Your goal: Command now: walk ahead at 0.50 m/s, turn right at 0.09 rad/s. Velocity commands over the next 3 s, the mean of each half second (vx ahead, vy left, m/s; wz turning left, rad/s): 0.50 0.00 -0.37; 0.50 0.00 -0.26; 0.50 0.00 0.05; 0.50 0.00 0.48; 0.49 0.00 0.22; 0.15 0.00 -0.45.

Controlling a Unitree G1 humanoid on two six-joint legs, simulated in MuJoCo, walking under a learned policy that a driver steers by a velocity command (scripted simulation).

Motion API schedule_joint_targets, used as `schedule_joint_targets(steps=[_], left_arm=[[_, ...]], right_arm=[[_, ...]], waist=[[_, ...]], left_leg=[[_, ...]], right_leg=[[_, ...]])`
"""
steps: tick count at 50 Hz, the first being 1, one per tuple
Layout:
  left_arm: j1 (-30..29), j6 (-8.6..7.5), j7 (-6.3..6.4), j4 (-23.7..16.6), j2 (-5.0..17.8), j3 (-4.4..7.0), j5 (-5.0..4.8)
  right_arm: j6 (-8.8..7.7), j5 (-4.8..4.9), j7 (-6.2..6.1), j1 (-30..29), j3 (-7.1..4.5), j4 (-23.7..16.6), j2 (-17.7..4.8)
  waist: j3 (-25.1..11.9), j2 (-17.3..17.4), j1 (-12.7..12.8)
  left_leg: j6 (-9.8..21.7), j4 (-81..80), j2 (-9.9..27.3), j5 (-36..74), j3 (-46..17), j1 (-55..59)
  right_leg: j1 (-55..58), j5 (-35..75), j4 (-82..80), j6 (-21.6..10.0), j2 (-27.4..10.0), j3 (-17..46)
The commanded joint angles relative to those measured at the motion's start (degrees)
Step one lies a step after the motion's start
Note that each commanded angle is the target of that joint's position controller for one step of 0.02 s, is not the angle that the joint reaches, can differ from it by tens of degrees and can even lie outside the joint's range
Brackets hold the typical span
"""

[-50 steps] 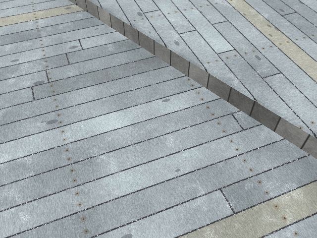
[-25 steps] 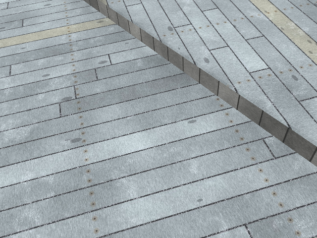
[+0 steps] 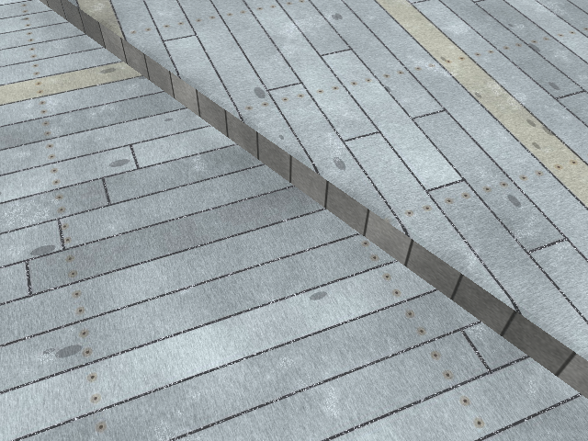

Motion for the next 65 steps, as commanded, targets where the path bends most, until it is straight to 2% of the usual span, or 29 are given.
schedule_joint_targets(steps=[1,8,10,12,13,14,15,16,18,21,26,27,29,32,36,37,38,39,40,41,42,44,47,56,60,62,63,64,65], left_arm=[[-2.4,-0.28,-0.93,-3.1,0.7,-0.48,-0.16],[-12.1,-0.19,-3.70,-8.0,1.6,-1.36,-1.00],[-9.9,-0.16,-4.35,-8.6,3.2,-0.76,-0.72],[3.5,0.15,-4.33,-5.6,7.3,1.68,-0.62],[13.5,0.42,-3.63,-3.8,12.3,3.54,-0.39],[16.3,0.29,-3.53,-3.5,17.1,4.28,-0.45],[18.1,0.27,-3.30,-3.5,11.9,2.79,-0.20],[14.5,0.00,-2.97,-4.2,9.6,2.18,0.08],[5.8,-0.25,-2.92,-7.0,6.8,1.14,0.37],[4.0,-0.35,-2.47,-8.1,6.6,0.68,0.45],[9.2,-0.06,-0.53,-7.6,9.6,1.55,-0.24],[12.7,0.40,-1.72,-5.1,10.2,1.81,1.00],[14.4,0.70,-2.35,-4.9,8.1,1.52,1.07],[16.0,0.71,-1.98,-4.6,8.5,1.48,1.84],[14.6,0.36,-0.93,-4.4,10.3,1.79,2.35],[14.4,0.27,-1.08,-4.2,9.2,1.32,2.38],[14.5,-0.11,-1.37,-5.5,6.0,0.22,2.03],[21.9,-0.22,-1.56,-6.1,3.2,-0.28,-0.41],[21.1,0.21,-1.23,-4.8,6.6,-0.01,1.37],[16.7,0.55,-1.47,-4.7,7.3,0.09,1.97],[13.1,0.55,-1.85,-5.1,6.6,-0.23,2.14],[10.9,1.38,-2.42,-5.6,5.5,-0.53,3.21],[10.7,2.24,-2.92,-4.9,4.4,-1.08,3.42],[-7.3,1.93,-3.15,-9.1,1.7,-3.51,2.46],[-3.2,1.64,-1.67,-7.4,2.6,-3.28,2.83],[9.2,0.74,-0.83,-2.8,4.4,-2.11,3.58],[17.7,0.31,-0.13,-0.9,8.1,-0.91,4.70],[20.3,0.46,0.00,-0.6,14.5,0.54,5.21],[19.0,1.25,-0.69,-0.3,12.9,0.94,1.81]], right_arm=[[-0.84,0.16,-0.91,-2.1,-1.42,-3.4,-9.0],[0.27,0.58,-1.45,2.8,-2.06,-0.8,-10.0],[0.82,0.53,-1.68,0.7,-2.51,-1.7,-11.6],[1.80,0.31,-2.09,-1.2,-2.51,-3.0,-11.9],[1.65,-0.35,-2.42,-1.0,-1.87,-4.7,-11.0],[-0.24,-1.29,-1.04,4.8,1.00,-6.6,-2.4],[-2.85,0.68,-0.04,0.5,0.00,-6.5,-7.2],[-4.25,2.53,0.35,-5.0,-0.81,-8.7,-10.2],[-4.47,1.21,-0.42,-9.0,-1.18,-9.4,-10.1],[-1.93,0.04,-0.90,-7.5,-1.78,-10.4,-8.6],[-1.21,-0.75,-1.35,-18.4,-1.34,-14.3,-6.7],[1.26,-4.09,0.22,-16.3,0.24,-14.5,-4.0],[2.59,-3.11,0.97,-18.6,0.30,-15.5,-4.9],[2.12,-2.31,1.05,-22.9,0.30,-17.7,-6.7],[0.38,-2.11,0.68,-15.6,-0.75,-17.2,-9.4],[-0.33,-2.29,0.16,-8.6,-1.26,-15.1,-10.1],[-1.07,-3.25,-0.65,0.0,-2.00,-14.1,-13.4],[-0.48,-3.60,-0.83,4.6,-4.05,-12.9,-20.6],[0.39,-2.20,-0.23,2.1,-3.78,-12.6,-17.0],[0.55,-1.74,0.17,-1.8,-2.63,-13.9,-12.1],[0.48,-1.71,0.36,-4.1,-1.83,-14.0,-9.1],[-0.06,-1.42,0.02,-4.4,-0.96,-12.7,-6.9],[-1.18,-0.68,0.24,-0.5,-1.17,-10.3,-8.0],[-0.79,-0.39,-0.10,6.0,-0.83,-5.5,-8.9],[-0.34,-0.82,-0.83,5.6,-0.60,-4.2,-8.7],[0.04,-0.14,-0.95,4.1,-0.69,-4.1,-9.6],[-0.07,0.25,-0.94,3.0,-0.22,-5.9,-8.5],[-0.03,0.97,-0.69,8.2,1.36,-7.9,-1.0],[0.91,-0.67,-1.11,7.3,-0.49,-6.6,-7.7]], waist=[[4.1,5.4,1.5],[6.4,4.5,-1.1],[3.5,6.3,1.0],[-4.4,6.7,8.0],[-10.4,1.3,11.4],[-17.6,-13.3,6.5],[-21.0,-8.7,9.2],[-12.7,-7.0,9.1],[-5.1,3.7,4.8],[-2.7,1.9,1.0],[1.0,-0.3,3.9],[1.1,-3.0,3.6],[1.2,-3.0,5.3],[2.4,-2.3,7.0],[1.2,-2.9,3.4],[-2.0,-0.5,0.2],[-9.3,5.1,-3.1],[-14.4,19.9,-0.7],[-11.2,15.6,0.3],[-4.5,7.4,0.8],[-1.6,3.9,0.9],[1.1,6.8,2.5],[-0.2,7.7,3.0],[3.7,7.7,-0.6],[2.4,7.4,2.1],[-2.7,5.1,7.9],[-7.3,2.1,11.1],[-11.7,-11.8,7.6],[-11.1,-3.6,7.9]], left_leg=[[7.8,-7.7,15.0,14.9,-6.7,-3.2],[5.6,-3.6,19.5,19.0,-1.6,11.3],[4.3,2.6,19.5,35.5,0.7,12.4],[1.9,21.1,16.5,49.9,4.3,9.2],[-0.4,39.0,14.0,36.7,5.3,-4.9],[-4.1,60.6,1.4,-12.0,1.4,-30.5],[-2.7,67.1,1.6,-20.1,-9.3,-37.7],[-1.2,67.0,4.8,-16.0,-9.8,-42.3],[-1.1,57.6,9.3,-8.7,-9.1,-36.3],[-3.2,48.7,10.8,-7.0,-8.7,-28.9],[-6.2,27.6,7.6,10.3,-7.1,-28.5],[-6.6,27.8,7.3,12.1,-3.1,-25.6],[-6.3,25.0,7.4,14.9,-2.8,-24.8],[-5.7,20.9,7.6,12.8,-3.5,-25.3],[-2.5,14.5,5.5,1.7,-3.4,-16.8],[-1.1,10.9,4.9,1.4,-3.4,-8.4],[1.9,9.6,14.3,-2.4,-13.3,3.6],[9.1,4.1,26.0,-8.3,-37.4,18.5],[10.0,0.3,27.2,-14.1,-45.8,16.3],[9.1,0.3,24.8,-15.1,-37.6,10.1],[8.1,-0.8,22.2,-10.0,-30.7,5.2],[5.5,-2.7,17.5,2.3,-20.7,0.4],[6.3,-2.9,16.1,17.0,-15.0,1.4],[5.4,-3.6,13.6,28.7,-6.5,3.4],[5.5,4.3,15.9,42.2,-6.2,4.7],[4.0,19.6,13.3,46.0,-4.1,2.4],[2.4,33.3,10.5,31.3,-2.8,-8.0],[0.0,54.7,1.4,-14.4,1.2,-25.1],[0.7,59.8,2.5,-18.5,-5.7,-28.3]], right_leg=[[1.1,9.0,-10.5,0.0,0.6,-0.6],[-1.5,3.9,-19.5,-3.4,3.5,-1.6],[5.5,-1.3,-19.7,-5.2,6.4,-4.9],[23.9,-2.0,-21.8,-7.9,11.6,-8.0],[42.0,-0.5,-22.1,-11.5,4.7,4.1],[62.6,-10.8,-29.0,-22.8,-9.8,36.7],[65.7,-14.3,-36.1,-22.2,-11.0,45.2],[60.1,-10.6,-36.5,-19.0,-8.9,36.8],[42.1,1.1,-38.2,-16.1,-4.8,24.5],[30.7,6.6,-41.4,-15.7,-1.9,18.8],[25.1,1.9,-42.7,-13.2,2.5,13.1],[24.5,3.4,-42.0,-11.4,4.8,11.5],[25.9,3.3,-41.1,-10.1,4.7,11.4],[31.1,3.3,-40.3,-10.0,1.8,14.3],[37.4,13.1,-32.6,-7.8,-0.8,16.9],[37.1,18.4,-23.4,-6.7,2.5,14.1],[31.5,12.3,-8.7,-5.2,6.2,10.2],[13.1,-13.4,7.5,-2.7,15.6,2.6],[4.9,-24.9,13.8,-3.1,14.3,4.5],[4.0,-20.4,15.5,-3.5,11.3,5.9],[5.0,-16.9,13.8,-3.4,9.4,5.4],[7.8,-14.2,8.7,-2.5,6.8,3.6],[8.2,-11.9,7.2,-1.2,6.5,0.7],[9.7,-0.2,-16.5,0.5,6.5,-5.9],[18.8,-5.2,-19.2,-2.6,9.4,-6.6],[33.5,-3.6,-26.9,-5.0,11.7,-7.2],[46.4,-3.0,-28.2,-7.4,3.0,2.1],[56.9,4.0,-32.7,-15.1,-15.5,27.7],[51.5,-3.7,-35.9,-17.2,-15.4,32.5]])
